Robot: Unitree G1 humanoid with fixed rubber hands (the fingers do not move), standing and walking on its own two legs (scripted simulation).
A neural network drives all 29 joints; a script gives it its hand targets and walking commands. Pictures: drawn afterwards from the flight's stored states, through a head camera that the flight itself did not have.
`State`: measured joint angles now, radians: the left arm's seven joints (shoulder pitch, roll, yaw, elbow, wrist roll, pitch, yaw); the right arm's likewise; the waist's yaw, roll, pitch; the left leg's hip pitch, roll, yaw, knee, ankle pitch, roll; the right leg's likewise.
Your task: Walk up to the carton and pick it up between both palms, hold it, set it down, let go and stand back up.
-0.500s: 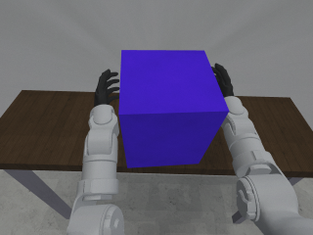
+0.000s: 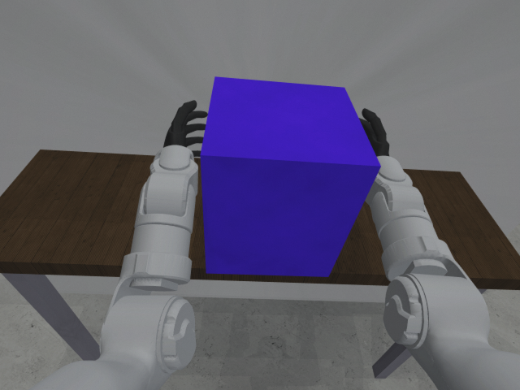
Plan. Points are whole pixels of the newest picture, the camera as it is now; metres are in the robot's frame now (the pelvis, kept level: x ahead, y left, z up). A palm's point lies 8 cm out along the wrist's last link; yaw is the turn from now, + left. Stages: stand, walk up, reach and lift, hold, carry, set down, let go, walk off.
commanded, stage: reach and lift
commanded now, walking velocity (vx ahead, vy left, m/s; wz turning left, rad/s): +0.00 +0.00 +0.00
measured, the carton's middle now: (274, 181) +0.39 -0.02 +0.13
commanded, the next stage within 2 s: hold in 1.82 s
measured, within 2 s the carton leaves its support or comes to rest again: neither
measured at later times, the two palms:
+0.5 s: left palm (148, 124) +0.39 +0.16 +0.23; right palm (362, 122) +0.40 -0.14 +0.24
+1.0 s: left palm (149, 92) +0.38 +0.15 +0.28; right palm (382, 103) +0.39 -0.15 +0.28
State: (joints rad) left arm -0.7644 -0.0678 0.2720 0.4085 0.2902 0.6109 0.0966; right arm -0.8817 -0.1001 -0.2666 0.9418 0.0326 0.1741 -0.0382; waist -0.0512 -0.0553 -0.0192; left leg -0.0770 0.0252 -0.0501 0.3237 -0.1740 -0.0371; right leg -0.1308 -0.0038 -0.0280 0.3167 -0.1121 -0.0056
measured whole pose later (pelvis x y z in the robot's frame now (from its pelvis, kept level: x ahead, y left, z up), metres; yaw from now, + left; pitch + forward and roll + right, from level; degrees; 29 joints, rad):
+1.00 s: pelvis +0.01 +0.01 +0.00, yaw +0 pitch -7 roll -1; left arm -0.93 0.02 0.38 0.40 0.27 0.78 0.01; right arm -1.05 -0.16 -0.05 0.86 0.27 0.45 -0.21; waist -0.07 0.00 -0.08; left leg -0.02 0.03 -0.04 0.36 -0.22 -0.02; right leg -0.04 0.00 -0.01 0.28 -0.11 0.01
